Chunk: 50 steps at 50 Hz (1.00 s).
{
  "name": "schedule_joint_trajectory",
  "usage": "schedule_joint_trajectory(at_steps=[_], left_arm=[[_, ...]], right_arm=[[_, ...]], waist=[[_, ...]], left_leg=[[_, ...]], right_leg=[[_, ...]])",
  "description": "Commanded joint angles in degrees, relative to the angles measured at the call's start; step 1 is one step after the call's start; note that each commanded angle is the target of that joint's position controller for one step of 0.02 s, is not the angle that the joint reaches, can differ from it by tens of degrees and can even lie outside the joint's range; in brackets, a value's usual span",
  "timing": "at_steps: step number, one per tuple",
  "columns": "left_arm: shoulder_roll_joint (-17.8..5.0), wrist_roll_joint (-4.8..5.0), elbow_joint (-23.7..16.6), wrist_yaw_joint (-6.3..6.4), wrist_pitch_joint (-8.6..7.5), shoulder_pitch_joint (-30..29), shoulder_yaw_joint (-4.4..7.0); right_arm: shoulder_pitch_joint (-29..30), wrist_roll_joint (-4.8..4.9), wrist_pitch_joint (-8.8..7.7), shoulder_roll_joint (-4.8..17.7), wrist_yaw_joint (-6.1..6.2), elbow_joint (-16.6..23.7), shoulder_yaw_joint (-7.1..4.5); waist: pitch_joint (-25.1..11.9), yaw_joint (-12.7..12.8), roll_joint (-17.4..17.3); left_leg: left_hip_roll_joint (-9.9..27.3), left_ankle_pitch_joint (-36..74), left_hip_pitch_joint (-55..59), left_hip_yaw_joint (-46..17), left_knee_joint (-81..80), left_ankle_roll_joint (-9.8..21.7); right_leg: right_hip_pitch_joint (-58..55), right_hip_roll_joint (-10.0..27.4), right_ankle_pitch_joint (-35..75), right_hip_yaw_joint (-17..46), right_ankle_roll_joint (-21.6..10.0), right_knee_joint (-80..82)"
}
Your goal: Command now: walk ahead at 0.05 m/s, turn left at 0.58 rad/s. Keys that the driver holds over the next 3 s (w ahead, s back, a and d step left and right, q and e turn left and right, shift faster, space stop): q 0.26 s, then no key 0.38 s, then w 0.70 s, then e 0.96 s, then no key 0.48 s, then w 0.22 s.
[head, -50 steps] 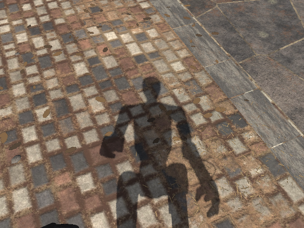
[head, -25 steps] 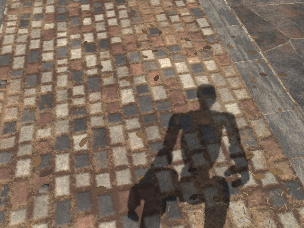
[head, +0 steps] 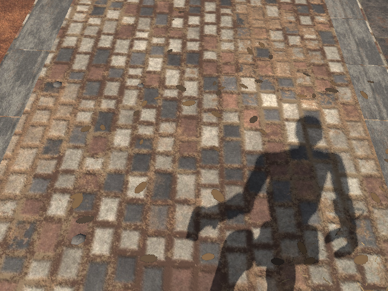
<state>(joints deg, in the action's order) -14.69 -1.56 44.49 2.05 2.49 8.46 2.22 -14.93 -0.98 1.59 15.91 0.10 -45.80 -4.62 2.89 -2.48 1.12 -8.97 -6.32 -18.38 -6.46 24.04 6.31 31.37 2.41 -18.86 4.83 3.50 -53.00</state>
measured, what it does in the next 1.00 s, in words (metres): steps on the spot, turning left: right foot, then left foot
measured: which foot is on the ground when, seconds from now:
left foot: down 0.00-0.18, up 0.20-0.60, down 0.62-1.00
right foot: up 0.00-0.16, down 0.18-0.62, up 0.64-0.98, down 1.00-1.00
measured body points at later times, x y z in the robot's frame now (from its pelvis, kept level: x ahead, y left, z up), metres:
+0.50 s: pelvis +0.02 -0.05 +0.01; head +0.05 -0.07 +0.45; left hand +0.05 +0.23 -0.10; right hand +0.19 -0.30 -0.13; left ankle -0.05 +0.08 -0.68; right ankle +0.04 -0.15 -0.74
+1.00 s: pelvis +0.06 -0.05 +0.00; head +0.07 -0.06 +0.45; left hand +0.10 +0.24 -0.11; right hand +0.13 -0.32 -0.14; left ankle -0.04 +0.05 -0.74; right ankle +0.11 -0.14 -0.74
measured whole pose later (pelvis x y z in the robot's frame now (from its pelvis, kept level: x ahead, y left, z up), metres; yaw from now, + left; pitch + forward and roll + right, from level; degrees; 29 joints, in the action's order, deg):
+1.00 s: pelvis +0.06 -0.05 +0.00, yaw +16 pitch +0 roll +1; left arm -16.5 -1.5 47.8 -1.4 -1.4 12.3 2.9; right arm -20.9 -0.8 -1.5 16.1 0.1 -55.7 -2.8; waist -0.1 -1.9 -0.2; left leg -1.9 -18.0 -2.6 -3.6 20.7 1.6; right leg 16.0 0.7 -16.9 -3.0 -2.5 -29.2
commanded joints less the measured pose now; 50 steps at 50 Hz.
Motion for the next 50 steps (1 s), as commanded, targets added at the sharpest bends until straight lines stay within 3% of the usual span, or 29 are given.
schedule_joint_trajectory(at_steps=[1, 5, 8, 9, 10, 11, 12, 13, 14, 15, 16, 21, 26, 28, 29, 30, 31, 32, 33, 34, 35, 36, 37, 38, 40, 46, 48, 49, 50], left_arm=[[-5.0, 0.48, -4.2, 0.43, -0.75, -0.8, 1.09], [-5.4, 1.56, -4.8, 0.76, -1.79, 0.5, 0.81], [-5.4, 1.78, -3.9, 1.25, -2.8, 6.4, 0.7], [-7.8, 1.09, -3.7, 1.7, -3.23, 7.6, 1.27], [-13.5, 0.07, -5.3, 2.04, -3.02, 4.5, 2.23], [-14.7, -0.35, -6.4, 1.55, -2.48, 1.4, 2.56], [-11.2, 0.04, -6.4, 1.16, -2.34, 2.4, 1.81], [-8.1, 0.54, -6.7, 0.85, -2.37, 0.3, 0.96], [-7.1, 0.5, -7.1, 0.64, -2.34, -0.9, 0.66], [-7.2, 0.36, -7.2, 0.74, -2.37, -0.8, 0.66], [-7.2, 0.25, -6.9, 0.64, -2.44, 0.5, 0.68], [-8.2, 0.41, -4.5, 0.2, -2.96, 6.2, 1.31], [-9.5, 0.04, -2.8, -0.93, -2.75, 5.9, 1.63], [-9.9, 0.25, -1.8, -1.21, -2.21, 6.0, 1.78], [-9.8, 0.61, -1.3, -1.26, -1.88, 5.4, 1.72], [-9.1, 0.67, -0.8, -1.25, -1.87, 6.3, 1.55], [-6.5, 0.75, -1.4, -1.53, -2.15, 7.9, 0.87], [-2.5, 1.37, -1.9, -1.41, -2.19, 8.9, -0.4], [-3.9, 0.67, -0.2, -0.86, -1.48, 7.7, -0.32], [-5.7, 0.23, -0.3, -1.06, -1.38, 5.9, 0.26], [-7.0, -0.29, -0.5, -1.52, -1.45, 3.2, 0.81], [-8.1, -0.57, -1.2, -2.13, -1.41, 1.0, 1.35], [-8.1, -0.57, -1.4, -2.67, -1.54, 1.0, 1.52], [-7.6, -0.44, -0.8, -3.0, -1.89, 2.2, 1.55], [-6.6, -0.47, 0.0, -3.42, -2.99, 2.9, 1.52], [-4.9, 0.06, -0.6, -3.93, -3.9, 0.2, 1.17], [-4.5, 0.26, 0.9, -3.54, -4.09, 4.4, 1.23], [-4.9, 0.12, 2.8, -3.19, -4.37, 8.7, 1.54], [-6.4, 0.05, 4.9, -2.6, -4.93, 14.8, 2.09]], right_arm=[[-1.8, -0.35, -0.02, 8.9, 0.24, 3.3, -2.34], [-0.8, -0.62, 0.4, 9.3, -0.11, 3.8, -2.6], [2.4, 0.3, 0.79, 8.9, -0.23, 4.4, -2.5], [2.5, 0.91, 0.7, 7.2, -0.02, 4.9, -2.0], [-0.8, 1.6, 0.46, 2.7, 0.08, 5.9, -0.96], [-0.9, -0.15, 0.45, 7.7, 0.57, 5.2, -2.2], [-0.6, -1.07, 0.53, 9.7, 0.44, 4.8, -2.83], [-1.4, -0.98, 0.83, 9.3, 0.08, 3.8, -2.96], [-2.2, -0.84, 1.35, 8.5, -0.31, 3.0, -2.81], [-2.9, -0.66, 1.77, 7.9, -0.85, 2.7, -2.56], [-2.7, -0.36, 1.98, 7.5, -1.21, 2.6, -2.29], [2.6, 0.36, 2.56, 5.3, -1.13, 3.6, -0.83], [4.3, 0.98, 2.75, 3.8, -0.45, 3.0, 0.86], [3.0, 1.15, 2.36, 3.6, -0.09, 2.1, 1.26], [1.3, 0.98, 1.89, 3.1, 0.11, 1.1, 1.58], [1.2, 0.37, 1.16, 4.0, 0.43, 0.7, 1.7], [1.0, -0.83, 0.22, 7.2, 0.89, 0.9, 1.48], [5.3, -0.3, -0.17, 10.0, 1.09, 1.3, 1.32], [4.8, 0.18, -0.49, 6.5, 0.99, 0.2, 2.08], [4.0, 0.16, -0.46, 7.0, 0.8, -0.6, 1.85], [2.3, -0.3, -0.12, 8.3, 0.83, -1.6, 1.36], [-0.2, -0.69, -0.11, 8.7, 1.02, -2.5, 1.25], [-1.8, -0.76, -0.35, 8.7, 1.13, -3.4, 1.18], [-2.4, -0.5, -0.7, 8.3, 1.12, -4.0, 1.16], [-2.0, 0.02, -1.82, 7.4, 1.04, -4.5, 1.19], [-1.9, 0.05, -4.03, 8.3, 0.33, -6.2, 0.34], [-0.1, 0.48, -4.06, 9.0, -0.05, -6.0, 0.01], [0.4, 0.49, -4.05, 8.5, -0.1, -6.0, 0.08], [0.4, -0.03, -4.29, 6.6, -0.1, -5.9, 0.68]], waist=[[-5.6, -0.3, -7.6], [-6.3, 0.3, -8.5], [-6.0, 4.0, -7.9], [-5.9, 4.1, -4.2], [-6.4, 1.1, 9.4], [-3.5, 1.2, 9.7], [-3.7, 0.9, 5.5], [-2.7, -0.4, 3.3], [-2.6, -0.9, 4.1], [-3.3, -0.7, 6.8], [-3.8, 0.1, 7.4], [-4.8, 3.5, 7.8], [-5.4, 4.2, 10.0], [-5.3, 3.3, 10.0], [-5.1, 1.8, 8.7], [-5.1, 1.5, 6.4], [-7.6, 2.8, -1.4], [-5.0, 5.5, -10.6], [-5.8, 3.2, -10.1], [-3.4, 2.7, -10.8], [0.0, 0.5, -12.0], [3.1, -1.0, -14.0], [4.7, -1.2, -14.1], [4.9, -0.6, -11.8], [3.6, 0.4, -8.5], [2.5, 0.8, -8.8], [2.4, 3.7, -7.0], [1.7, 5.6, -4.8], [0.1, 8.1, -1.5]], left_leg=[[15.7, -2.9, 7.7, -19.8, -7.2, 6.6], [15.6, 7.3, 8.4, -23.5, -4.3, 6.1], [12.6, 6.9, 4.5, -24.3, -1.4, 2.3], [9.1, -2.0, -0.5, -21.4, 2.5, -1.0], [0.9, -19.4, -8.7, -9.6, 14.6, -4.9], [-2.1, -27.7, -13.4, -0.9, 26.2, -5.9], [1.6, -26.2, -11.3, -1.1, 34.1, -6.6], [2.6, -23.0, -10.8, -1.0, 37.7, -6.9], [2.4, -20.2, -10.6, -0.6, 40.6, -7.5], [2.1, -19.1, -11.4, -0.1, 43.1, -8.1], [1.9, -18.7, -11.7, 0.3, 43.8, -8.7], [2.6, -18.6, -11.9, 0.2, 33.8, -10.0], [4.6, -21.0, 0.8, 5.4, 16.2, -8.2], [4.9, -16.4, 5.2, 6.8, 7.0, -7.0], [5.3, -9.1, 9.7, 7.4, -2.2, -6.1], [7.5, -0.9, 15.5, 4.3, -9.3, -5.2], [16.5, 2.0, 22.2, -6.0, -11.2, -3.6], [25.1, 17.5, 15.5, -12.7, -8.4, 1.4], [24.2, 6.5, 11.5, -11.4, -7.9, 4.1], [21.1, -10.0, 12.3, -11.4, -9.6, 3.7], [20.3, -23.4, 12.5, -13.2, -12.5, 3.9], [21.4, -29.5, 12.9, -16.2, -15.8, 4.9], [22.5, -29.9, 14.5, -17.9, -17.7, 6.2], [22.7, -28.6, 16.5, -17.8, -18.2, 6.8], [21.8, -23.5, 18.4, -15.2, -18.2, 7.0], [20.5, -18.6, 11.0, -9.8, -16.7, 6.8], [19.7, -19.3, 3.2, -7.9, -13.8, 5.5], [18.1, -20.4, -2.0, -6.7, -10.1, 4.5], [15.6, -20.7, -7.8, -4.5, -3.6, 3.1]], right_leg=[[0.2, -1.9, -1.6, -0.2, -0.5, 3.7], [-6.6, -4.8, -5.1, -0.1, -2.3, 11.6], [-18.5, -5.6, 1.0, -0.6, -4.0, 29.0], [-24.5, -0.5, 3.2, 3.6, -5.1, 37.0], [-29.2, 14.9, 4.5, 19.0, -10.1, 41.6], [-22.8, 21.0, 16.7, 24.0, -16.2, 40.3], [-21.2, 20.0, 24.7, 20.1, -18.0, 38.1], [-20.4, 16.0, 27.3, 13.6, -16.4, 36.8], [-20.9, 12.0, 29.4, 8.5, -14.5, 35.8], [-22.6, 10.1, 33.2, 5.7, -13.9, 34.8], [-24.0, 9.3, 37.4, 4.0, -13.9, 33.8], [-31.2, 10.3, 39.7, 3.6, -15.4, 32.1], [-26.7, 10.3, 37.5, 3.0, -15.7, 31.0], [-25.6, 10.0, 38.0, 3.4, -15.1, 29.4], [-23.7, 9.3, 36.4, 2.8, -13.5, 27.9], [-19.8, 8.8, 31.3, 2.6, -10.6, 27.0], [-14.4, 6.0, 20.2, 0.0, -7.3, 22.7], [-13.4, -0.5, 1.3, -5.0, -4.9, 25.5], [-19.3, 0.1, -4.6, -4.9, -4.9, 24.9], [-16.3, -2.3, -4.3, -6.8, -5.3, 23.4], [-11.6, -3.6, -5.0, -8.1, -5.5, 19.9], [-6.1, -3.5, -7.2, -7.6, -5.7, 14.7], [-1.8, -2.5, -8.3, -6.0, -5.7, 10.3], [1.1, -1.9, -7.9, -5.4, -5.6, 7.5], [1.9, -1.0, -5.4, -5.4, -5.1, 6.1], [-8.7, -1.2, -1.9, -7.7, -5.2, 17.1], [-20.0, -2.3, 4.0, -9.6, -6.2, 24.2], [-28.0, -3.7, 5.0, -10.0, -6.4, 26.5], [-36.9, -2.5, 1.7, -7.2, -6.8, 28.7]])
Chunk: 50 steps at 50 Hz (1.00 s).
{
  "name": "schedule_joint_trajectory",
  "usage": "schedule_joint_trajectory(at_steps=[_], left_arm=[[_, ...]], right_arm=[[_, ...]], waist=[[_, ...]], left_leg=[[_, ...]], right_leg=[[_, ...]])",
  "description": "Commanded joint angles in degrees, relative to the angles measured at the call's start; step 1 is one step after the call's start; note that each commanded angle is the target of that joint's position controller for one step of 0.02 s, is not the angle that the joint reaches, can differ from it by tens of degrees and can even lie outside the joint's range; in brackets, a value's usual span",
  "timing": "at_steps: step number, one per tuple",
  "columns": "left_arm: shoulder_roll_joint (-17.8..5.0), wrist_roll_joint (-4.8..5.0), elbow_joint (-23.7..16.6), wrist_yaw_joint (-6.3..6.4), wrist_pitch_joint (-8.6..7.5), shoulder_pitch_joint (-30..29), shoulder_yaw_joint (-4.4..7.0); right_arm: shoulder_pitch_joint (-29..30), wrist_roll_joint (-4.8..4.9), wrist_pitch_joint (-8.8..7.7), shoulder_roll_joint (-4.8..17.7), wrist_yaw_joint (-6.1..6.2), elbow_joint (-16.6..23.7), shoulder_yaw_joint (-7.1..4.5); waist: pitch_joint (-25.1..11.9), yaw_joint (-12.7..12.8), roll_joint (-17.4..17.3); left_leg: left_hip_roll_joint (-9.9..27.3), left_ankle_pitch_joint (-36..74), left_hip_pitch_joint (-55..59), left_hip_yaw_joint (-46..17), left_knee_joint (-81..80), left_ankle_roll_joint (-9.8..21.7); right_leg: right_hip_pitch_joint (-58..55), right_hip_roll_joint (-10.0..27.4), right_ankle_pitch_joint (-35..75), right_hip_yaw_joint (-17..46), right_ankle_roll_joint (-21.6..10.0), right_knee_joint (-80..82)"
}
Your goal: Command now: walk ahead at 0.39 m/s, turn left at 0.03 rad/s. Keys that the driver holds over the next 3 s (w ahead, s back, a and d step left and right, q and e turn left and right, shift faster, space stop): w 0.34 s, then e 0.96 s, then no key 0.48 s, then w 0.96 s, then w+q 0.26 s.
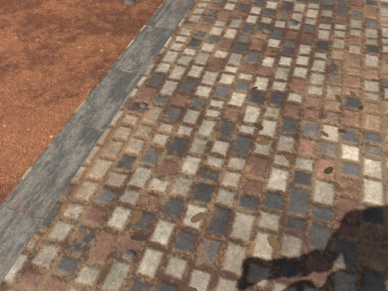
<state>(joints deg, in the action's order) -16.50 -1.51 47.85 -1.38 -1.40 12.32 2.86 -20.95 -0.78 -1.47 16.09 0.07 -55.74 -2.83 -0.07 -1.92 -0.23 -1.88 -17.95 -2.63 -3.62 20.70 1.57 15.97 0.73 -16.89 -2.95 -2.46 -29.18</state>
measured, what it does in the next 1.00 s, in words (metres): walks ahead, turning right: left foot, then right foot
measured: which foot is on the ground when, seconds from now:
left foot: down 0.00-0.00, up 0.02-0.46, down 0.48-1.00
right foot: down 0.00-0.48, up 0.50-0.98, down 1.00-1.00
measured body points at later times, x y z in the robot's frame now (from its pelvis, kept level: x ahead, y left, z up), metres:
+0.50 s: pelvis +0.22 +0.00 -0.02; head +0.27 +0.01 +0.43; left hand +0.15 +0.24 -0.16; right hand +0.42 -0.23 -0.12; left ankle +0.36 +0.08 -0.74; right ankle +0.04 -0.10 -0.73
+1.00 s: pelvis +0.30 -0.01 -0.01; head +0.31 -0.04 +0.44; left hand +0.51 +0.19 -0.12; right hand +0.29 -0.29 -0.15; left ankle +0.36 +0.08 -0.74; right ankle +0.28 -0.10 -0.74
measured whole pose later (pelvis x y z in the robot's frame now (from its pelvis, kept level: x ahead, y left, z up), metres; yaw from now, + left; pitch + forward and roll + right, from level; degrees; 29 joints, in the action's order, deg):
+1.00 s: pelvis +0.30 -0.01 -0.01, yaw -19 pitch +0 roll +1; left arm -13.0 -1.5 45.3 -1.7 3.2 9.4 3.3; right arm -12.1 -1.7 0.5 15.2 1.0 -49.6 -3.2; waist 2.5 -0.5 -1.7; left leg 6.5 -15.4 -16.7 19.2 33.2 1.9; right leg 16.9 1.2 -15.9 -4.2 -2.7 -33.6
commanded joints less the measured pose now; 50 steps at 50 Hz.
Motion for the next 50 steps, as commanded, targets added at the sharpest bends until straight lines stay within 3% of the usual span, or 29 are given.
schedule_joint_trajectory(at_steps=[1, 2, 3, 4, 5, 7, 10, 13, 18, 21, 23, 24, 25, 26, 27, 28, 29, 30, 31, 33, 38, 42, 47, 49, 50], left_arm=[[-9.9, -0.78, 2.4, 1.58, -1.8, 17.3, 2.6], [-15.0, -0.17, 3.7, 1.31, -1.79, 21.3, 3.79], [-11.2, -0.02, 2.8, 1.15, -1.54, 15.8, 2.8], [-8.1, 0.36, 1.0, 0.8, -1.78, 9.9, 1.93], [-6.2, 0.43, 0.2, 0.65, -2.16, 6.9, 1.43], [-4.7, 0.51, 0.9, 0.88, -3.2, 7.2, 0.81], [-3.8, 0.88, 3.9, 0.8, -3.94, 12.1, 0.49], [-3.1, 0.97, 5.9, 0.92, -3.9, 15.2, 0.12], [-2.7, 0.73, 8.3, 1.4, -4.03, 17.1, -0.29], [-3.3, 0.65, 9.2, 1.86, -3.78, 15.7, -0.39], [-4.4, 1.02, 8.6, 2.08, -3.64, 12.7, -0.12], [-4.6, 1.97, 8.0, 2.05, -3.64, 11.7, -0.06], [-1.0, 2.74, 5.6, 2.21, -3.65, 14.3, -0.85], [2.9, 5.05, 6.9, 3.18, -2.31, 23.6, -1.27], [-3.5, 2.41, 7.9, 3.69, -1.01, 19.8, 0.65], [-2.5, 1.74, 6.8, 3.22, -0.57, 15.3, 0.89], [-1.4, 0.91, 6.2, 2.71, -0.11, 13.1, 0.97], [-1.1, 0.09, 6.0, 2.11, 0.78, 12.0, 1.29], [-0.1, -0.41, 6.1, 1.59, 1.77, 13.2, 1.3], [1.0, -0.18, 5.6, 1.31, 3.01, 13.6, 1.45], [0.3, -0.57, 1.4, 0.58, 4.92, 5.7, 1.63], [0.1, -0.35, -1.9, -0.4, 5.39, 0.4, 1.21], [-0.8, 0.22, -5.3, -0.63, 5.06, -2.0, 1.46], [-1.4, 0.3, -4.9, -0.27, 3.78, 1.3, 1.64], [-5.8, -0.29, -4.6, 0.46, 2.88, 3.4, 2.65]], right_arm=[[8.2, -0.05, -1.68, 1.4, -0.48, 6.0, 0.41], [9.8, -0.31, -1.84, 2.6, -0.46, 7.8, 0.13], [8.7, -1.26, -1.62, 6.0, -0.61, 7.1, -0.76], [7.3, -1.09, -1.72, 5.7, -1.44, 5.9, -0.78], [6.0, -0.91, -1.84, 5.1, -2.03, 4.9, -0.65], [6.1, -1.7, -1.53, 4.0, -2.53, 3.9, -0.32], [10.2, -1.52, -0.86, 2.9, -2.74, 5.0, 0.06], [16.9, -1.51, -0.57, 2.0, -2.75, 7.4, 0.51], [25.4, -0.99, -0.91, 0.2, -2.71, 10.5, 1.64], [21.3, -0.86, -1.71, 0.7, -1.53, 9.6, 1.5], [9.6, -0.99, -2.88, 3.5, -0.38, 5.6, 0.37], [2.7, -1.88, -3.79, 5.7, 0.38, 3.9, -0.37], [-4.0, -3.39, -4.17, 11.3, 1.09, 3.7, -1.58], [-2.2, -1.86, -3.25, 12.7, 0.31, 5.1, -2.07], [1.2, 0.57, -2.2, 9.0, 0.28, 7.0, -1.78], [7.4, 0.58, -2.02, 5.0, 0.55, 7.8, -0.54], [10.2, 0.33, -1.91, 2.3, 0.9, 8.0, 0.28], [10.7, 0.36, -1.88, 1.4, 1.45, 7.9, 0.6], [10.5, 0.28, -1.84, 1.5, 1.82, 7.7, 0.58], [10.3, -0.15, -2.32, 2.3, 1.92, 7.9, 0.3], [10.7, -0.72, -1.61, 3.2, 2.2, 8.3, -0.17], [9.1, -0.89, -0.53, 5.5, 1.89, 8.3, -1.09], [7.8, -0.89, 1.23, 7.8, 1.3, 8.4, -2.26], [6.6, -0.89, 2.07, 8.0, 1.16, 7.9, -2.76], [4.4, -1.04, 2.61, 5.5, 0.7, 8.1, -2.42]], waist=[[0.6, 10.7, 11.8], [1.4, 10.8, 17.3], [5.7, 6.5, 8.6], [7.7, 3.4, 5.4], [7.1, 1.9, 4.7], [5.5, 1.7, 5.0], [5.1, 2.3, 4.5], [6.3, 3.5, 4.2], [8.1, 4.9, 4.5], [5.8, 2.6, 5.3], [-0.3, -2.0, 5.4], [-4.5, -5.0, 3.9], [-13.8, -4.7, -4.9], [-25.8, -1.1, -13.2], [-22.6, -1.1, -2.9], [-12.9, 0.8, -3.5], [-6.2, 2.1, -3.5], [-2.8, 2.9, -4.9], [-2.0, 3.8, -5.9], [-3.0, 5.0, -4.9], [-1.1, 4.3, -6.4], [-1.8, 2.4, -5.6], [-2.1, 1.0, -6.4], [-2.6, 2.9, -2.5], [-2.3, 2.9, 8.7]], left_leg=[[1.9, -9.3, -31.2, 0.2, 17.8, 4.7], [-3.2, -14.7, -38.8, 3.5, 31.3, 4.4], [1.2, -10.8, -39.0, -1.0, 38.7, 5.4], [3.5, -5.0, -37.9, -1.1, 39.7, 5.5], [5.0, -1.0, -35.9, -0.2, 38.8, 4.8], [6.1, 5.0, -34.1, 2.1, 38.7, 3.0], [6.9, 9.2, -37.5, 4.3, 37.8, 1.1], [6.6, 11.8, -40.4, 6.1, 32.2, -0.5], [4.1, 16.7, -33.2, 8.8, 16.6, 0.0], [1.2, 16.4, -24.3, 8.3, 12.3, 2.0], [-1.0, 18.3, -12.2, 7.5, 7.1, 3.7], [2.8, 28.4, -0.1, 5.4, 4.1, 4.6], [19.3, 55.6, 16.6, -7.7, 10.7, 7.3], [32.6, 71.1, 27.0, -22.2, 11.1, 16.5], [27.6, 59.2, 17.1, -17.9, 7.4, 14.9], [24.6, 49.7, 7.7, -11.2, 3.3, 13.2], [21.9, 44.4, -0.2, -6.6, -0.3, 11.4], [20.1, 41.6, -5.8, -2.8, -2.6, 10.4], [18.9, 40.1, -10.2, 0.0, -4.1, 10.0], [18.9, 38.7, -13.1, 3.0, -5.2, 11.2], [18.7, 18.2, -13.7, 7.0, -8.1, 11.3], [20.3, 13.2, -11.8, 8.8, -6.8, 11.3], [22.9, 12.8, -8.0, 9.2, -1.4, 9.4], [20.9, 11.4, -10.7, 12.4, 6.2, 4.1], [15.6, 3.2, -16.1, 17.0, 18.6, -0.1]], right_leg=[[-27.8, 12.2, -16.6, 19.2, -3.5, 15.0], [-25.1, 22.4, -31.6, 40.6, -8.9, 24.4], [-18.6, 22.1, -33.4, 39.0, -10.0, 24.0], [-14.5, 19.0, -28.0, 33.5, -9.1, 23.7], [-13.1, 16.0, -20.8, 27.6, -7.7, 24.2], [-13.4, 12.0, -5.1, 18.8, -6.8, 24.3], [-16.0, 10.6, 10.3, 12.8, -7.6, 23.6], [-16.8, 10.0, 18.7, 9.7, -8.4, 23.5], [-15.5, 9.3, 31.4, 6.2, -8.0, 21.7], [-16.9, 9.6, 50.1, 6.7, -6.2, 13.8], [-18.0, 7.6, 56.4, 7.5, -3.8, 1.4], [-11.9, 5.0, 47.4, 6.6, -2.5, -9.1], [0.2, 0.5, 16.8, 4.1, -1.3, -26.6], [11.1, -6.7, -23.2, 4.1, -0.6, -45.3], [10.4, -3.2, -17.0, 7.4, -1.0, -46.5], [11.8, -1.4, -12.7, 6.4, -0.5, -44.8], [11.8, 0.5, -10.0, 5.6, 0.0, -42.4], [10.4, 1.7, -8.2, 5.3, 0.6, -40.7], [7.6, 1.5, -6.9, 4.4, 1.3, -40.6], [6.3, 0.9, -5.3, 3.5, 1.9, -40.6], [10.6, 2.9, -0.1, 2.1, 2.5, -29.2], [7.7, 2.4, -1.0, -0.3, 2.1, -20.0], [3.8, 1.1, -6.5, -2.5, 0.4, -10.2], [-4.1, 0.1, 1.9, -0.9, -1.1, 2.7], [-7.9, 8.2, 6.5, 11.8, -3.1, 12.9]])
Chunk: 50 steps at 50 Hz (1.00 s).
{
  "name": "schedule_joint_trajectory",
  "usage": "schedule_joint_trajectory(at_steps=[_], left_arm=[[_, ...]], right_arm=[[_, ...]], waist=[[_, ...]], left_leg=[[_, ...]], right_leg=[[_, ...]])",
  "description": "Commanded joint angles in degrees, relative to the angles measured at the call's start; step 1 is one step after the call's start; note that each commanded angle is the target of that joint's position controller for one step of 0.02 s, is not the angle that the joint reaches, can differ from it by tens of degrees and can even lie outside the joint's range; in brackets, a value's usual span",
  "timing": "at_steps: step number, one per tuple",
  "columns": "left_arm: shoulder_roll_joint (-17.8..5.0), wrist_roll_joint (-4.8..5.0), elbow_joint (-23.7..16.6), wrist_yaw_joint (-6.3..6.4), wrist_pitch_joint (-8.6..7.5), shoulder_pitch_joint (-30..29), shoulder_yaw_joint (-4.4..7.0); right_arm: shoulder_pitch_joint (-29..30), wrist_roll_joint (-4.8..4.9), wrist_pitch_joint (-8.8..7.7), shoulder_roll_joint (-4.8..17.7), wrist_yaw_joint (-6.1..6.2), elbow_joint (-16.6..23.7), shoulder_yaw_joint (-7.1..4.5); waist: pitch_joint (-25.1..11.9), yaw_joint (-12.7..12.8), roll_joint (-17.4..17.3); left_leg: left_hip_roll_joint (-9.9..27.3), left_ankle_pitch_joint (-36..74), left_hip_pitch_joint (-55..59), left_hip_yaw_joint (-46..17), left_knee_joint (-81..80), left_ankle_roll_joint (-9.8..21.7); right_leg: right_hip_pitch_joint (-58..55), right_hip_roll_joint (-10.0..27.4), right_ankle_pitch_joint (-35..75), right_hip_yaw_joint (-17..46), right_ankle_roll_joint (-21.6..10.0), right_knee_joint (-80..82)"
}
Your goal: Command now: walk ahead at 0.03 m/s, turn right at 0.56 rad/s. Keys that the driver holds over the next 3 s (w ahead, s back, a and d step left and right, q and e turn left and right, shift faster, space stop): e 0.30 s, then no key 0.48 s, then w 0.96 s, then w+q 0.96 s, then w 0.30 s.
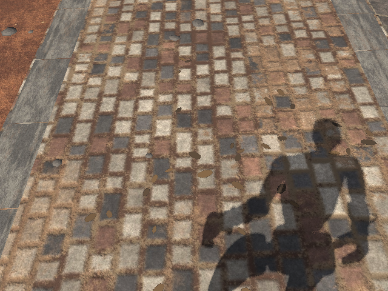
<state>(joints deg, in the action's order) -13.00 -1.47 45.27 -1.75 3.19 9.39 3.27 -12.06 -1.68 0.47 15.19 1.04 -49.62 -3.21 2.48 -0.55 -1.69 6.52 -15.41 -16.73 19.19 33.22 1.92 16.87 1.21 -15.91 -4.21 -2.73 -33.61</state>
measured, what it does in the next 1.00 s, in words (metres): steps on the spot, turning right: left foot, then right foot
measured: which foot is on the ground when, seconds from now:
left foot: down 0.00-0.00, up 0.02-0.44, down 0.46-1.00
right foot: down 0.00-0.46, up 0.48-0.76, down 0.78-1.00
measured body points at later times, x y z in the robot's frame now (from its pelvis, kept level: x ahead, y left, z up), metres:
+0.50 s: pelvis +0.01 +0.02 +0.01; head +0.04 +0.03 +0.45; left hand +0.18 +0.26 -0.12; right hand +0.06 -0.27 -0.10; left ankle +0.03 +0.11 -0.73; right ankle +0.01 -0.09 -0.72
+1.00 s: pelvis +0.02 +0.03 +0.02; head +0.02 +0.03 +0.47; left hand +0.12 +0.28 -0.13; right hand +0.03 -0.26 -0.11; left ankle +0.04 +0.11 -0.71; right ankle -0.06 -0.08 -0.73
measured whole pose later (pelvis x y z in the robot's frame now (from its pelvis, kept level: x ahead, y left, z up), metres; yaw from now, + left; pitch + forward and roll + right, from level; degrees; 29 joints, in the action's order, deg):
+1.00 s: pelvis +0.02 +0.03 +0.02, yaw -16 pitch -1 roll +0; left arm -14.4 -1.2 55.6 0.7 0.4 17.5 2.6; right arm -13.9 -1.5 -0.1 14.9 -0.9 -50.2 -2.5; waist 0.3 0.9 0.0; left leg -1.0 -23.6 -14.9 2.7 36.4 4.3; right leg 4.0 -1.5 -16.6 4.0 -2.0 -21.3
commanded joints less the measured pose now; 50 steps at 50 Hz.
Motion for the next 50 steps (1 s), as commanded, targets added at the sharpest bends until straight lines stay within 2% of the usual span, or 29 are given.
schedule_joint_trajectory(at_steps=[1, 2, 3, 4, 6, 7, 9, 15, 20, 22, 23, 24, 25, 26, 27, 28, 31, 34, 36, 38, 39, 40, 41, 42, 43, 44, 45, 47, 50], left_arm=[[-17.6, 0.1, -2.9, 1.31, -1.82, 6.8, 4.26], [-15.8, 0.1, -1.4, 1.81, -1.69, 10.8, 4.49], [-13.2, 0.4, -1.6, 2.26, -1.57, 8.4, 3.72], [-11.5, 0.47, -2.5, 2.47, -1.25, 4.2, 3.16], [-9.1, 1.03, -4.4, 2.64, -1.25, -0.6, 2.4], [-8.9, 1.25, -4.4, 2.4, -1.42, 0.2, 2.3], [-10.2, 1.3, -4.1, 2.09, -1.81, 2.1, 2.66], [-12.3, 0.44, -3.8, 1.94, -1.46, 4.8, 3.4], [-11.7, -0.05, -4.0, 1.51, -1.11, 2.0, 2.98], [-11.2, 0.72, -3.8, 1.78, -0.74, -0.1, 2.59], [-9.4, 0.97, -4.0, 2.01, -0.82, 0.5, 1.97], [-4.7, 0.78, -4.2, 2.12, -1.08, 3.5, 0.69], [-8.0, 0.6, -4.4, 2.49, -0.68, 2.3, 1.61], [-10.0, 0.11, -3.5, 2.51, -0.43, 2.6, 2.17], [-9.6, 0.43, -2.2, 2.14, -0.34, 3.3, 2.31], [-9.1, 0.71, -1.0, 1.93, -0.3, 4.5, 2.27], [-7.2, 0.53, 0.5, 1.51, -0.17, 4.5, 1.45], [-5.4, 1.1, 0.9, 1.9, 0.06, 1.6, 0.22], [-5.7, 1.53, 1.8, 2.42, 0.02, 1.8, 0.02], [-5.5, 1.25, 3.6, 2.95, -0.62, 4.2, -0.35], [-7.3, 0.52, 3.9, 3.3, -1.26, 4.0, -0.18], [-9.4, -0.42, 4.5, 3.58, -1.93, 5.1, -0.21], [-10.4, 0.59, 6.2, 3.23, -1.93, 3.6, 0.33], [-9.8, 0.46, 6.2, 2.85, -1.93, 4.5, 0.53], [-10.6, 0.15, 6.6, 2.73, -1.96, 5.6, 0.77], [-11.2, -0.05, 6.9, 2.75, -1.94, 6.1, 0.94], [-11.2, 0.13, 7.3, 2.87, -2.17, 6.6, 0.96], [-10.7, -0.02, 7.7, 2.75, -3.07, 6.7, 1.07], [-10.7, 0.64, 7.9, 2.36, -4.24, 5.0, 1.47]], right_arm=[[-0.5, 0.7, 1.13, 2.5, 0.15, 6.5, -0.92], [3.0, -0.02, 2.13, 4.9, 0.56, 6.4, -1.27], [1.7, 0.73, 2.43, 4.1, 0.35, 6.1, -1.25], [0.9, 1.24, 1.96, 4.0, 0.26, 5.6, -1.21], [-0.1, -0.34, 1.31, 5.7, 0.1, 5.0, -1.77], [-0.4, -0.4, 1.37, 5.7, -0.04, 5.1, -1.88], [0.1, 0.22, 1.7, 4.7, -0.08, 5.8, -1.66], [3.6, 0.68, 2.15, 4.3, 0.58, 8.5, -1.06], [0.6, 1.49, 1.44, 4.1, 1.03, 8.6, -0.7], [-3.0, 1.31, 0.79, 3.1, 1.23, 7.7, -0.38], [-3.3, 0.6, 0.13, 4.5, 1.54, 7.9, -0.5], [-2.6, -0.55, -0.41, 8.1, 1.78, 9.0, -0.65], [0.2, -0.13, -0.24, 11.5, 1.21, 9.4, -1.3], [0.4, 0.12, -0.45, 9.0, 0.77, 9.5, -0.81], [3.1, 0.67, -0.69, 6.5, 0.55, 9.5, -0.06], [5.3, 0.54, -0.68, 5.6, 0.53, 9.8, 0.23], [3.5, 0.8, -0.98, 5.0, 0.87, 8.4, 0.49], [0.5, 0.66, -0.68, 5.7, 0.58, 6.4, 0.32], [-0.5, 0.47, -0.15, 6.7, 0.35, 5.1, -0.08], [0.0, 0.83, 0.17, 6.9, 0.3, 4.1, -0.25], [-0.6, 0.89, -0.12, 6.0, 0.22, 4.0, -0.05], [-1.4, 0.93, -0.52, 4.1, -0.25, 4.5, 0.43], [-1.0, 1.31, -0.26, 2.2, -0.36, 3.6, 0.91], [1.8, 0.27, 0.02, 4.4, -0.38, 3.3, 0.39], [3.8, -0.23, 0.15, 4.7, -0.71, 3.8, 0.07], [4.4, -0.1, 0.13, 4.6, -1.05, 4.2, 0.0], [4.7, -0.07, -0.12, 4.5, -1.37, 4.5, -0.15], [4.0, 0.06, -1.19, 4.1, -1.85, 4.5, -0.17], [1.5, 0.32, -2.48, 3.2, -2.25, 3.3, -0.24]], waist=[[-1.2, 2.2, 22.5], [-1.8, 4.7, 12.1], [-2.6, 2.4, 9.6], [-1.9, 0.6, 8.1], [-4.4, -0.5, 8.7], [-6.1, -0.4, 7.3], [-6.8, 0.2, 5.7], [-5.1, 2.6, 8.3], [-6.3, 1.7, 9.5], [-5.9, -1.0, 8.3], [-5.7, -0.9, 4.6], [-7.0, 1.2, -7.9], [-3.8, 0.7, -12.9], [-2.5, 0.9, -7.6], [-1.0, 2.4, -5.1], [-0.7, 3.3, -4.9], [-2.9, 2.0, -6.6], [-4.1, -0.4, -7.4], [-4.2, -0.8, -8.5], [-3.9, 1.1, -6.3], [-4.9, 0.6, -4.0], [-7.5, -0.7, 1.9], [-4.3, -1.4, 9.9], [-1.0, 1.2, 10.0], [2.1, 2.4, 11.1], [5.3, 2.8, 12.8], [7.3, 2.7, 13.3], [7.0, 2.4, 12.1], [5.0, 0.5, 9.8]], left_leg=[[-4.8, -20.9, -17.7, -6.4, 15.6, -4.7], [-3.9, -21.0, -17.9, -15.4, 25.5, -4.8], [-3.9, -16.8, -18.1, -17.7, 28.3, -4.7], [-3.4, -11.6, -17.9, -19.2, 27.3, -4.1], [-4.5, -6.7, -17.2, -19.2, 28.4, -3.7], [-5.0, -6.2, -16.4, -19.3, 29.3, -3.8], [-5.2, -6.1, -16.3, -19.9, 27.2, -4.3], [-6.4, -7.8, -13.4, -21.0, 16.1, -4.3], [-8.1, -8.2, -2.0, -19.4, 6.0, -2.3], [-8.4, 0.0, 6.4, -18.5, -7.8, -1.2], [-4.0, 2.9, 10.9, -23.3, -15.0, -0.2], [10.2, 4.9, 14.7, -38.2, -20.9, 2.3], [15.9, 13.6, 5.2, -45.0, -20.2, 10.0], [14.7, 15.5, 3.1, -43.3, -20.2, 12.4], [11.3, 15.7, 2.4, -38.3, -19.5, 11.5], [7.7, 17.4, 2.7, -33.5, -18.6, 9.5], [4.3, 27.0, 9.6, -28.0, -15.6, 8.4], [4.2, 27.4, 12.8, -27.8, -13.4, 8.8], [4.3, 28.0, 13.3, -29.1, -12.2, 8.7], [3.5, 27.3, 10.1, -28.8, -10.6, 5.9], [3.1, 22.9, 6.8, -29.1, -10.7, 3.6], [0.1, 11.8, 3.8, -26.3, -9.6, 1.8], [-5.8, -1.8, 4.6, -21.0, -10.3, 1.4], [-7.9, -7.3, 2.0, -18.6, -4.6, 1.1], [-9.1, -9.8, -2.0, -16.9, -0.5, 1.2], [-9.0, -10.0, -4.7, -16.1, 2.6, 1.4], [-7.8, -9.4, -6.1, -16.7, 5.1, 1.8], [-6.3, -10.8, -9.0, -17.9, 7.2, 2.4], [-7.0, -6.7, -1.5, -16.0, -0.4, 2.9]], right_leg=[[-9.5, 21.2, 22.3, 34.0, -11.6, 19.7], [-10.1, 20.6, 29.4, 29.4, -15.5, 16.7], [-9.7, 17.2, 29.8, 24.2, -15.0, 15.5], [-8.9, 13.3, 26.6, 20.3, -12.5, 15.7], [-10.9, 9.7, 31.1, 17.5, -10.9, 14.5], [-11.8, 9.6, 33.8, 17.4, -11.2, 13.9], [-12.8, 9.6, 32.8, 18.5, -11.5, 13.6], [-11.0, 9.4, 22.6, 24.6, -12.1, 13.5], [-6.4, 8.4, 26.3, 26.1, -9.8, 11.1], [-2.9, 6.2, 22.7, 25.8, -6.5, 8.5], [0.9, 3.5, 14.1, 24.8, -3.3, 6.2], [5.5, -3.3, -2.5, 17.7, -0.2, -3.8], [6.9, -9.4, -17.3, 10.9, 0.7, -10.0], [5.2, -7.6, -16.9, 13.4, 1.0, -17.3], [4.9, -7.1, -13.5, 13.7, 1.4, -20.0], [4.3, -7.0, -10.9, 13.1, 2.1, -21.3], [4.0, -6.3, -9.4, 10.8, 4.4, -16.4], [0.2, -4.5, -10.4, 7.1, 4.9, -4.6], [-2.7, -4.5, -7.7, 5.4, 4.2, 3.1], [-10.2, -3.2, 6.1, 5.6, 2.9, 17.0], [-15.0, -0.1, 10.1, 10.0, 2.1, 18.2], [-18.8, 5.9, 12.7, 16.2, 0.4, 17.1], [-11.7, 6.4, -0.1, 17.6, -2.9, 16.6], [-9.7, 7.0, -15.4, 20.9, -5.0, 19.4], [-7.9, 9.1, -25.1, 24.6, -6.7, 22.9], [-6.2, 11.0, -29.2, 27.4, -8.2, 25.6], [-4.7, 12.4, -29.5, 29.0, -9.2, 27.1], [-7.7, 13.1, -23.7, 28.9, -10.2, 27.1], [-6.8, 10.3, -15.7, 23.1, -9.1, 24.6]])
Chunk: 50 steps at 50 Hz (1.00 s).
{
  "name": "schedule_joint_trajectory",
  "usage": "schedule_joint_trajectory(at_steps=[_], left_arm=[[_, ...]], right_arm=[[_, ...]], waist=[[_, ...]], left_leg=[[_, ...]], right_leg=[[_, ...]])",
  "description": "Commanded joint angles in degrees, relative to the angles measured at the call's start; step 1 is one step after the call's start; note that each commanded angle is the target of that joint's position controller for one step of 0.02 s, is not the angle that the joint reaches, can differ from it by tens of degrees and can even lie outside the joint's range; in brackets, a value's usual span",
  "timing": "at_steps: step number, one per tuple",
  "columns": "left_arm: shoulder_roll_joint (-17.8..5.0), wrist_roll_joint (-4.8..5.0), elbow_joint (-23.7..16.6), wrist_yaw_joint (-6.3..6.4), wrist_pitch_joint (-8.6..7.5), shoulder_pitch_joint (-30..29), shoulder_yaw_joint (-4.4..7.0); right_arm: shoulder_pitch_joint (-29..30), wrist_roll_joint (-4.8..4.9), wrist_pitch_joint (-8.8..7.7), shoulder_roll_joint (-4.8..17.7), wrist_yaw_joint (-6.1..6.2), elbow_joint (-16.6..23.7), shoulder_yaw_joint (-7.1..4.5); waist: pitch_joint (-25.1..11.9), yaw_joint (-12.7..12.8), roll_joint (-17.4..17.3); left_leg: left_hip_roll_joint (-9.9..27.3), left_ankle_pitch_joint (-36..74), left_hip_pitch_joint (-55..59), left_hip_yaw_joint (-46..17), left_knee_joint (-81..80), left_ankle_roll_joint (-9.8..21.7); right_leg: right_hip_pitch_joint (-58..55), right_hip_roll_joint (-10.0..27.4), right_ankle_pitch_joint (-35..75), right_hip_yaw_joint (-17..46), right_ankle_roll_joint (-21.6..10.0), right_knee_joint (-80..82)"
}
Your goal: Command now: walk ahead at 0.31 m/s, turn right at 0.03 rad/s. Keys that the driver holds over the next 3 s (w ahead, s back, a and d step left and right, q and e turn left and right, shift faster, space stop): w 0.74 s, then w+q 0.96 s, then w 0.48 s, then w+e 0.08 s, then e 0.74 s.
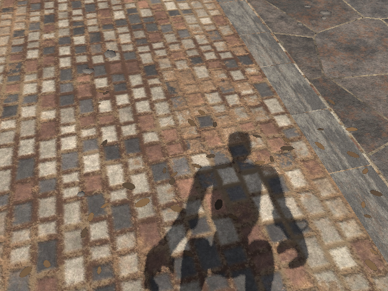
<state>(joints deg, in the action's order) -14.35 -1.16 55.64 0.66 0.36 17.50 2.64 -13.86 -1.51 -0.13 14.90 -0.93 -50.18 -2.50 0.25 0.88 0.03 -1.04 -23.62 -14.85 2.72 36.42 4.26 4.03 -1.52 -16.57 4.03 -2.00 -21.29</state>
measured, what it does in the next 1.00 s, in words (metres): walks ahead: right foot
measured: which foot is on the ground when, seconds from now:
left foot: down 0.00-0.52, up 0.54-1.00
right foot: down 0.00-0.06, up 0.08-0.50, down 0.52-1.00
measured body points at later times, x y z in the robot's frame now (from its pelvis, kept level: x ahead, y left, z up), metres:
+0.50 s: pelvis +0.20 +0.00 -0.02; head +0.24 +0.01 +0.43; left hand +0.43 +0.22 -0.12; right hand +0.10 -0.23 -0.16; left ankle +0.01 +0.09 -0.74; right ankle +0.35 -0.08 -0.73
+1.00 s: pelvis +0.48 -0.01 -0.01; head +0.51 -0.01 +0.44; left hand +0.40 +0.22 -0.15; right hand +0.67 -0.22 -0.13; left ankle +0.64 +0.11 -0.71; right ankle +0.36 -0.08 -0.74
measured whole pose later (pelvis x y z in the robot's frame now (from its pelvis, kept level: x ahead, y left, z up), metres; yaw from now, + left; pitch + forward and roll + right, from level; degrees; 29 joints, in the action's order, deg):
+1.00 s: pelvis +0.48 -0.01 -0.01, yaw +6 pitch +1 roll -1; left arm -10.6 -1.2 60.0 1.0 -6.0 24.4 1.1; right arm -3.6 -1.4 -1.6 11.7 -2.5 -50.8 -1.4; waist 3.0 2.6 -1.8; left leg 2.8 -0.5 -35.2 3.9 37.6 4.2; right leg -7.1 -5.2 -17.1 -9.3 -4.4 -8.8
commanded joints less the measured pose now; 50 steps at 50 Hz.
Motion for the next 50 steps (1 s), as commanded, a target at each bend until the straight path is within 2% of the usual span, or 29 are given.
schedule_joint_trajectory(at_steps=[1, 2, 3, 4, 5, 6, 7, 8, 10, 13, 16, 20, 22, 23, 24, 25, 26, 27, 28, 29, 30, 31, 33, 35, 37, 41, 46, 48, 50], left_arm=[[-9.4, 0.68, -2.8, -0.19, -1.53, -4.9, 2.24], [-8.7, 0.6, -3.0, -0.23, -1.66, -5.8, 2.21], [-6.4, 0.1, -3.8, -0.29, -2.12, -7.2, 1.59], [-1.3, 0.46, -6.1, -0.75, -2.67, -8.5, 0.15], [-5.6, -0.62, -6.9, -0.81, -2.83, -10.4, 1.12], [-6.5, -0.7, -6.5, -1.27, -3.01, -10.0, 1.44], [-5.9, -0.36, -5.3, -2.01, -3.36, -8.2, 1.26], [-5.4, -0.37, -4.6, -2.47, -3.58, -7.0, 1.17], [-4.5, -1.29, -4.0, -3.09, -3.27, -7.4, 0.87], [-3.3, -1.29, -5.6, -3.36, -2.7, -11.9, 0.4], [-2.1, -1.07, -8.4, -3.43, -2.59, -19.0, -0.37], [-1.5, -0.38, -11.0, -3.37, -2.68, -24.5, -1.15], [-2.3, -0.29, -11.4, -2.94, -2.81, -23.7, -0.92], [-2.9, -0.31, -10.9, -2.59, -2.97, -21.5, -0.61], [-3.9, -0.34, -9.7, -2.11, -3.2, -17.1, -0.1], [-5.1, -0.3, -7.3, -1.59, -3.57, -9.7, 0.64], [-6.6, -0.76, -4.3, -0.96, -4.08, -0.3, 1.5], [-11.2, -2.22, -2.7, -0.28, -4.38, 9.0, 2.78], [-14.4, -2.49, -2.8, -0.61, -4.07, 8.7, 3.42], [-11.5, 0.0, -3.1, -1.13, -3.71, 3.5, 3.16], [-7.7, 0.57, -4.1, -1.25, -3.94, -2.4, 2.16], [-4.9, 0.31, -4.0, -1.46, -4.55, -4.6, 1.46], [-2.3, 0.25, -2.4, -1.06, -5.45, -4.5, 0.56], [-2.5, 0.39, -0.8, -0.99, -6.46, -1.4, 0.46], [-3.8, 0.62, 0.3, -0.91, -6.86, 0.9, 0.68], [-3.9, 0.3, 1.4, -0.65, -6.87, 5.2, 0.44], [-3.3, 0.23, 2.6, 0.14, -7.04, 8.9, -0.19], [-3.2, -0.04, 3.5, 0.64, -6.83, 10.7, -0.33], [-4.1, -0.27, 3.8, 1.16, -6.53, 10.8, -0.26]], right_arm=[[-0.5, 0.27, -2.13, 2.7, -0.18, 2.3, -0.96], [-5.8, 0.35, -2.34, 3.2, 0.13, -0.1, -1.38], [-12.0, 0.11, -2.79, 5.6, 0.75, -2.0, -2.14], [-18.4, -0.21, -3.25, 12.0, 1.16, -2.8, -3.52], [-18.5, -0.25, -2.9, 12.3, 0.85, -4.0, -3.57], [-12.7, -0.16, -2.97, 9.4, 0.67, -2.5, -2.74], [-8.6, 0.1, -3.46, 7.2, 0.52, -1.3, -2.12], [-7.0, 0.16, -3.94, 6.3, 0.57, -0.9, -1.79], [-8.8, 0.24, -4.87, 4.7, 0.69, -2.3, -1.14], [-14.1, 0.79, -5.36, 4.2, 0.78, -5.2, -0.71], [-15.8, 0.66, -5.26, 3.6, 1.0, -6.5, -0.21], [-16.9, 0.48, -5.38, 4.4, 1.23, -7.9, -0.07], [-16.1, 0.52, -5.39, 4.9, 1.38, -8.4, -0.13], [-14.9, 0.57, -5.4, 5.3, 1.48, -8.5, -0.17], [-14.0, 0.5, -5.31, 5.9, 1.62, -8.5, -0.33], [-13.3, 0.4, -5.0, 6.5, 1.65, -8.6, -0.5], [-12.7, 0.6, -4.72, 6.4, 1.6, -8.5, -0.46], [-14.0, 0.75, -4.6, 3.7, 1.41, -6.9, 0.25], [-20.7, 2.22, -4.42, -2.2, 0.84, -6.5, 0.99], [-15.5, 0.99, -4.21, 4.0, 1.17, -6.4, -0.52], [-10.7, 0.92, -4.57, 4.4, 0.88, -4.8, -0.84], [-8.6, 0.86, -4.87, 3.3, 0.72, -4.5, -0.65], [-9.3, -0.42, -3.67, 1.6, 0.06, -5.0, -0.48], [-8.8, -0.64, -2.64, 0.3, -0.58, -4.8, -0.43], [-4.7, -0.83, -1.93, 0.4, -0.92, -3.5, -0.46], [4.8, 0.03, -1.67, 0.7, -1.27, -0.5, -0.32], [13.2, 0.27, -2.13, -0.7, -1.5, 2.4, 0.68], [15.9, 0.1, -2.29, -0.8, -1.57, 3.6, 0.93], [16.0, -0.05, -2.51, -0.4, -1.55, 4.3, 0.79]], waist=[[6.5, -3.2, 7.3], [5.3, -5.3, 5.1], [4.0, -7.9, -0.5], [0.9, -9.9, -14.9], [5.5, -8.5, -11.8], [9.5, -4.6, -5.3], [9.4, -2.4, -3.4], [7.9, -1.3, -3.6], [5.6, -1.5, -4.1], [5.4, -2.5, -4.4], [6.8, -3.6, -4.6], [7.7, -4.4, -5.7], [7.4, -3.2, -5.6], [6.2, -1.7, -5.6], [3.6, 0.3, -5.8], [-0.5, 3.4, -5.5], [-5.2, 7.3, -4.3], [-12.2, 9.3, 1.8], [-17.2, 4.2, 13.7], [-11.3, 3.8, 5.1], [-3.3, 1.7, 3.3], [0.1, 0.5, 1.2], [1.2, -2.5, 2.2], [1.1, -3.3, 2.5], [2.8, -3.2, 2.3], [5.4, -0.8, 1.8], [6.2, 1.5, 2.6], [6.6, 2.3, 2.5], [5.9, 1.5, 3.1]], left_leg=[[-0.5, 5.6, 4.7, 2.1, -9.3, 0.8], [-1.9, 7.0, 14.1, 2.4, -12.6, 0.6], [3.0, 2.0, 23.4, -5.3, -16.6, 1.3], [17.7, -17.9, 28.9, -29.9, -28.1, 5.5], [23.7, -23.6, 21.7, -40.9, -32.3, 9.6], [22.2, -22.0, 17.1, -36.8, -31.8, 9.7], [19.1, -15.8, 15.1, -31.1, -31.8, 8.3], [16.4, -8.4, 15.2, -25.7, -32.1, 6.9], [13.2, 6.1, 16.7, -18.0, -31.4, 5.8], [12.4, 22.2, 18.9, -12.8, -30.0, 6.4], [11.2, 30.6, 17.3, -9.2, -29.6, 6.6], [11.6, 37.1, 15.7, -6.7, -29.5, 6.3], [13.0, 43.6, 17.3, -6.2, -27.9, 5.8], [13.3, 51.6, 18.3, -5.4, -24.8, 5.2], [13.3, 60.3, 19.5, -4.6, -19.5, 4.4], [12.6, 65.2, 19.8, -3.8, -10.6, 3.6], [10.7, 60.1, 14.6, -2.2, 1.2, 2.7], [7.5, 38.2, 3.2, -0.3, 19.0, 2.1], [-3.6, -6.8, -15.7, -1.4, 38.5, 0.2], [-0.6, -2.7, -20.1, -7.6, 41.6, 1.5], [2.2, 3.5, -20.8, -6.9, 39.2, 1.8], [4.0, 6.6, -18.7, -6.4, 36.3, 1.8], [6.1, 8.1, -13.4, -6.2, 31.6, 0.8], [6.3, 8.6, -12.9, -5.0, 29.3, -0.3], [7.3, 11.4, -16.8, -3.8, 26.2, -1.3], [6.9, 19.5, -23.8, -3.5, 17.8, -2.3], [4.4, 26.0, -22.6, 0.3, 4.8, -1.2], [3.6, 24.8, -22.7, 2.1, 1.2, -0.1], [1.9, 20.7, -20.5, 4.0, -1.5, 1.6]], right_leg=[[10.5, 11.3, -14.0, 11.8, -8.8, 10.0], [16.3, 9.0, -13.9, 9.5, -7.7, 5.7], [24.2, 5.8, -12.6, 5.3, -5.9, -3.8], [33.4, -1.6, -12.9, -3.6, -3.0, -22.9], [38.0, -1.6, -14.9, -1.6, -3.6, -32.6], [38.6, 2.0, -9.4, 0.9, -4.4, -37.2], [36.9, 3.7, -4.3, 0.5, -4.3, -37.6], [35.4, 4.9, -0.7, -0.6, -3.7, -36.9], [34.4, 5.4, 3.9, -3.0, -2.2, -37.0], [38.0, 5.7, 6.6, -5.6, -0.2, -35.2], [38.0, 5.0, 9.5, -7.9, 1.1, -27.5], [31.0, 3.1, 13.1, -10.1, -0.3, -15.9], [27.3, 2.2, 12.7, -10.2, -2.2, -13.0], [23.9, 1.1, 11.5, -10.4, -3.4, -12.0], [19.0, -0.4, 9.5, -10.5, -4.5, -11.4], [11.4, -2.1, 8.4, -10.8, -5.7, -9.5], [-0.8, -1.2, 9.5, -9.6, -7.1, -6.5], [-14.2, 12.3, -1.3, 5.4, -9.7, -5.4], [-23.8, 26.4, -6.9, 35.5, -17.3, 3.2], [-17.3, 23.2, -11.0, 35.6, -15.9, 7.1], [-8.5, 21.3, -8.3, 25.2, -14.3, 8.2], [-2.1, 18.6, -0.2, 18.9, -13.1, 10.0], [4.8, 14.4, 8.4, 10.5, -10.5, 11.8], [5.9, 13.5, 14.1, 7.3, -10.7, 12.8], [5.8, 12.8, 14.3, 4.8, -10.8, 14.7], [2.4, 11.6, 18.6, -1.2, -8.6, 16.4], [-2.9, 11.8, 28.9, -7.9, -5.9, 15.5], [-7.2, 12.8, 33.6, -9.5, -5.8, 13.7], [-11.1, 13.9, 44.2, -11.3, -5.3, 9.6]])
Next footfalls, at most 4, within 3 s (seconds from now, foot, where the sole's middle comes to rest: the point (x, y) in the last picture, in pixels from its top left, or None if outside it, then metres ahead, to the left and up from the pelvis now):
0.52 right None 0.40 -0.08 -0.78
1.10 left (180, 251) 0.69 0.09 -0.78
1.62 right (196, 175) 1.05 0.03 -0.78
2.12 left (126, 160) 1.12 0.35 -0.78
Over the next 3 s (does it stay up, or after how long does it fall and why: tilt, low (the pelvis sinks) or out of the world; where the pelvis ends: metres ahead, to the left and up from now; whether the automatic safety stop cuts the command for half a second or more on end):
stays up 1.26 0.34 -0.01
